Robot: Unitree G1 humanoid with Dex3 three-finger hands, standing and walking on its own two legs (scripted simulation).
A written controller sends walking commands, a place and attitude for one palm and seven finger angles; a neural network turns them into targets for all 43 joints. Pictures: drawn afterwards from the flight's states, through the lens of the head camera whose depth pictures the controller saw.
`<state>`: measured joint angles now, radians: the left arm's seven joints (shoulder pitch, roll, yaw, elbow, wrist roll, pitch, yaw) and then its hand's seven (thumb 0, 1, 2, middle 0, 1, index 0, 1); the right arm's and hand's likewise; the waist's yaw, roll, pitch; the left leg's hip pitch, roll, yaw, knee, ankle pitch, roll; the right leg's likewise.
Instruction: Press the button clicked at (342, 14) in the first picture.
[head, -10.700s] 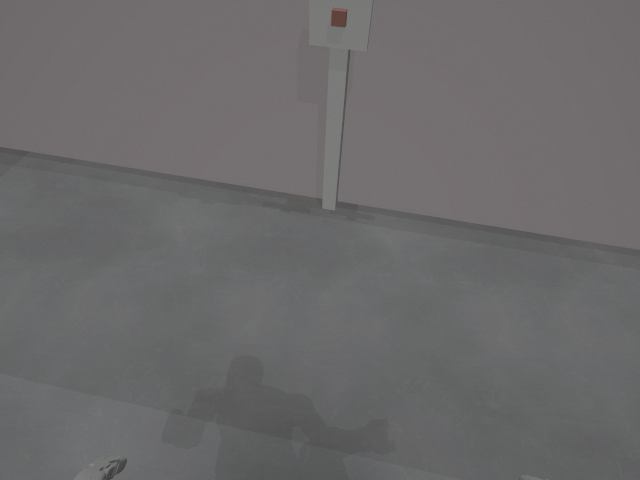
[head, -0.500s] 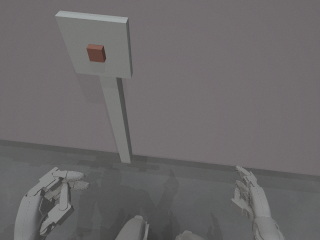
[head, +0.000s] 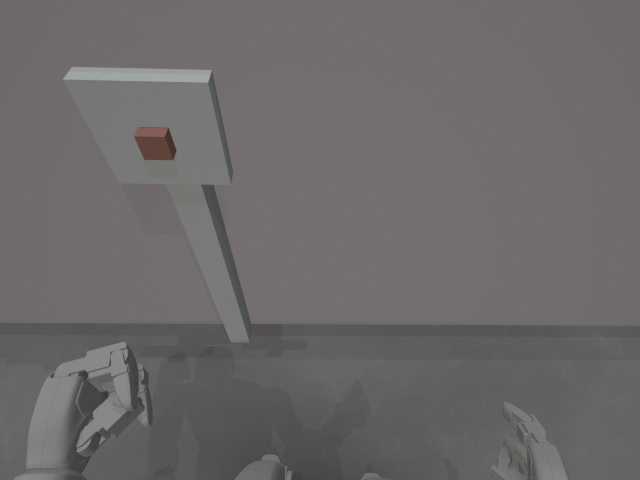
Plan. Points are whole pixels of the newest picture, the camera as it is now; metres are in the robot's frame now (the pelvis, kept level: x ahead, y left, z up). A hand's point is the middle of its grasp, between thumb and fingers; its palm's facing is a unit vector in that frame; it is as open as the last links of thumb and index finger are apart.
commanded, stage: raise the hand and make a fist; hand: left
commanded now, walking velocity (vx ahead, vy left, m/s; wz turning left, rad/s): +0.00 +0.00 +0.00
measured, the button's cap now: (156, 142) +0.53 +0.26 +0.11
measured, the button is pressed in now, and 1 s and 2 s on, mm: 0 0 0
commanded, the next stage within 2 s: aim a knuckle at the button in 0.94 s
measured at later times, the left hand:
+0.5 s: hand (93, 357) +0.23 +0.24 +0.10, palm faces +0.08 -1.00 -0.06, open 3.1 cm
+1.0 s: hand (97, 354) +0.23 +0.23 +0.10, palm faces +0.08 -1.00 -0.06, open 3.1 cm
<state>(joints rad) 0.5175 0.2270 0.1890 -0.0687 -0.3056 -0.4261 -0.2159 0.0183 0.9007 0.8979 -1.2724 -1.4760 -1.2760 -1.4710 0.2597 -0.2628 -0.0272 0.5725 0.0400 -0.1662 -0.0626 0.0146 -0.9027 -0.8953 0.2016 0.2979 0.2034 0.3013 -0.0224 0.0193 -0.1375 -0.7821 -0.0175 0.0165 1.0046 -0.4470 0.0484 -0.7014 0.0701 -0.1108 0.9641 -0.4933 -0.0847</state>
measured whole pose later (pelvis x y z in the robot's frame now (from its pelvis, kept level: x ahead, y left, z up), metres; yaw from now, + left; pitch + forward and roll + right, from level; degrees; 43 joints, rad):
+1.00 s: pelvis +0.00 +0.02 +0.03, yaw +1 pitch +8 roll -2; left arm 0.37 0.27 0.20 -0.08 -0.29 -0.26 -0.19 0.02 0.90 0.90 -1.30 -1.50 -1.30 -1.50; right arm 0.25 -0.25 0.04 0.55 0.04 -0.18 -0.05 0.01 -0.90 -0.90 0.20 0.30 0.21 0.30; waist 0.00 0.03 -0.10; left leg -0.59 -0.05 0.02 0.85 -0.39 0.08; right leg -0.50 0.05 -0.10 0.79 -0.42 -0.05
